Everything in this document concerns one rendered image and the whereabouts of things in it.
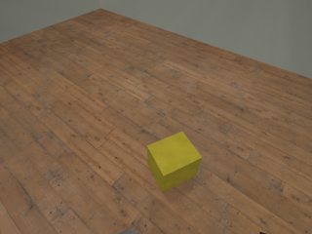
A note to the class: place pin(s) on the carton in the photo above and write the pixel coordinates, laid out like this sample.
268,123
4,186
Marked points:
173,160

